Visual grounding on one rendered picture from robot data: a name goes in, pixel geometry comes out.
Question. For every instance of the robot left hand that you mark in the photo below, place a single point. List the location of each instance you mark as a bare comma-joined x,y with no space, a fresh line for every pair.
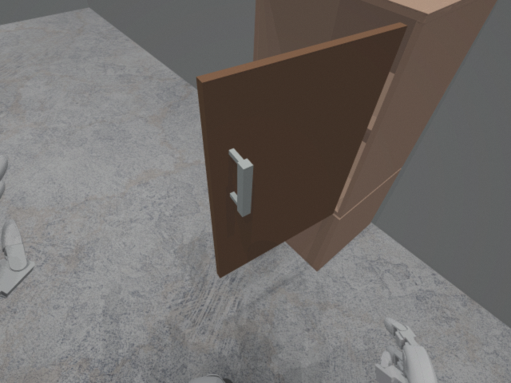
15,267

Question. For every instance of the cupboard door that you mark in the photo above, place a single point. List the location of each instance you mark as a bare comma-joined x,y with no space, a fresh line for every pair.
299,117

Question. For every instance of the handle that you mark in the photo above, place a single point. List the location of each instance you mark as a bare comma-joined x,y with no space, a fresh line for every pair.
243,198

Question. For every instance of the robot right hand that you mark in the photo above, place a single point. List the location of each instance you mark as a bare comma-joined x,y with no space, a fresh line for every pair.
412,365

